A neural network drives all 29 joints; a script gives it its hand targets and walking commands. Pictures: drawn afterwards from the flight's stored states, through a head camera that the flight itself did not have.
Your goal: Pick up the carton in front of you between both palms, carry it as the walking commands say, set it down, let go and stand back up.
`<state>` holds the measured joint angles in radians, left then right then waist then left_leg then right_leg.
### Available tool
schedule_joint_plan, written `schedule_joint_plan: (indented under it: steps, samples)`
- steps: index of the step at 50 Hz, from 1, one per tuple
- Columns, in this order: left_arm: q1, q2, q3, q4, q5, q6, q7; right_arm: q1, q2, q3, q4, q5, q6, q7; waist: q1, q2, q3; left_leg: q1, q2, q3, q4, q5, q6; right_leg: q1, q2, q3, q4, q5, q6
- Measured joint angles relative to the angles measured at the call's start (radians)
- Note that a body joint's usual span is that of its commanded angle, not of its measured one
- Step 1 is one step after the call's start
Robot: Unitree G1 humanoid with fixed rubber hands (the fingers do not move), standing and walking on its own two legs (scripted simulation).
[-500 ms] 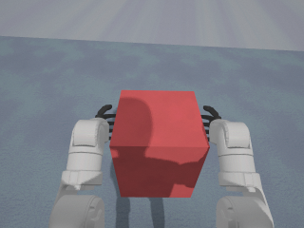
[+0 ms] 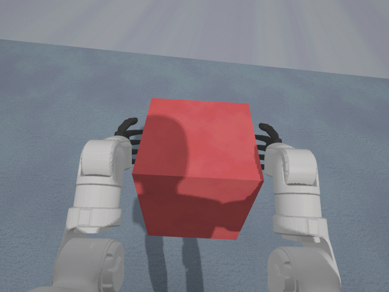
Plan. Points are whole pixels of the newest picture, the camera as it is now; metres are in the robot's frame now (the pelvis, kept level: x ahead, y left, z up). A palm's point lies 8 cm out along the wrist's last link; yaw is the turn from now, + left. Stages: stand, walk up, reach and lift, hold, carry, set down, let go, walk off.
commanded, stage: carry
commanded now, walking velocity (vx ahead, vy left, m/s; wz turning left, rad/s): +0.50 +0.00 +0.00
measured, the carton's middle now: (196, 172) +0.37 +0.00 +0.05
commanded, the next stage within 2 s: none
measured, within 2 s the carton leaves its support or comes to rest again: neither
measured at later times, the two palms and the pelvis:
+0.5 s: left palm (158, 91) +0.57 +0.11 +0.11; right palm (269, 95) +0.59 -0.19 +0.11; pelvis +0.22 -0.04 +0.02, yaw +1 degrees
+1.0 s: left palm (149, 75) +0.60 +0.14 +0.14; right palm (261, 80) +0.61 -0.16 +0.14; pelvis +0.27 -0.02 +0.01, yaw +0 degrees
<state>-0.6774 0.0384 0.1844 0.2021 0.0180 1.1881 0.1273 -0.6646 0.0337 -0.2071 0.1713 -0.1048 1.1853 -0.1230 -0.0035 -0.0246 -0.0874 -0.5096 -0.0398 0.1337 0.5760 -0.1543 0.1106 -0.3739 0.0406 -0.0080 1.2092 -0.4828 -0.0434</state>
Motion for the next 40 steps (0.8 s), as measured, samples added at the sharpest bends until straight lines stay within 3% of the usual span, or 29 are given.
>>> schedule_joint_plan:
  steps: [3, 9, 15, 17, 19, 21, 25, 31, 40]
  samples:
    - [0.014, -0.025, 0.004, -0.008, 0.024, 0.024, 0.001, 0.041, -0.011, 0.008, -0.017, 0.030, 0.015, -0.006, -0.032, 0.010, 0.030, 0.058, -0.002, -0.004, -0.033, -0.028, 0.002, -0.158, -0.036, -0.002, 0.040, 0.061, 0.012]
    - [0.041, -0.062, 0.026, -0.121, 0.055, 0.025, 0.002, 0.057, -0.014, 0.005, -0.091, 0.071, -0.003, -0.020, -0.073, 0.021, 0.086, 0.175, 0.012, -0.018, -0.110, -0.073, -0.011, -0.325, -0.094, -0.017, -0.204, 0.150, 0.037]
    - [0.057, -0.076, 0.041, -0.214, 0.065, 0.014, 0.002, 0.024, -0.005, -0.008, -0.127, 0.073, -0.021, -0.018, -0.061, 0.023, 0.081, 0.271, 0.032, -0.027, -0.098, -0.177, -0.051, -0.261, -0.062, -0.064, -0.544, 0.369, 0.031]
    - [0.054, -0.075, 0.042, -0.203, 0.066, 0.014, 0.002, 0.016, -0.007, -0.008, -0.113, 0.067, -0.019, -0.014, -0.053, 0.019, 0.062, 0.288, 0.032, -0.025, -0.032, -0.241, -0.066, -0.162, -0.050, -0.102, -0.716, 0.518, 0.024]
    - [0.044, -0.083, 0.042, -0.167, 0.076, -0.002, 0.001, 0.000, -0.028, -0.004, -0.079, 0.067, -0.023, -0.006, -0.033, 0.050, 0.054, 0.258, 0.053, -0.042, 0.100, -0.291, -0.092, -0.116, -0.030, -0.125, -0.737, 0.451, -0.023]
    - [0.037, -0.089, 0.038, -0.123, 0.086, -0.013, 0.000, -0.008, -0.044, -0.005, -0.041, 0.068, -0.024, 0.000, -0.019, 0.066, 0.063, 0.204, 0.048, -0.084, 0.210, -0.368, -0.112, -0.101, -0.025, -0.132, -0.720, 0.385, -0.040]
    - [0.070, -0.091, 0.040, -0.120, 0.081, -0.003, 0.000, 0.006, -0.040, 0.012, -0.024, 0.061, -0.008, 0.001, -0.002, 0.043, 0.085, 0.171, 0.043, -0.093, 0.092, -0.369, -0.129, -0.052, -0.043, -0.122, -0.763, 0.375, -0.027]
    - [0.090, -0.079, 0.036, -0.195, 0.057, 0.002, 0.001, 0.017, -0.021, 0.022, -0.100, 0.049, -0.001, -0.002, 0.007, 0.041, 0.098, 0.212, 0.069, -0.070, -0.082, -0.082, -0.129, -0.016, -0.041, -0.117, -0.732, 0.324, -0.026]
    - [0.059, -0.059, 0.026, -0.069, 0.056, 0.011, -0.007, 0.035, -0.008, 0.001, -0.029, 0.025, 0.007, 0.001, 0.007, 0.020, -0.003, 0.240, 0.066, -0.062, -0.026, -0.183, -0.111, 0.003, -0.051, -0.113, -0.665, 0.250, -0.006]
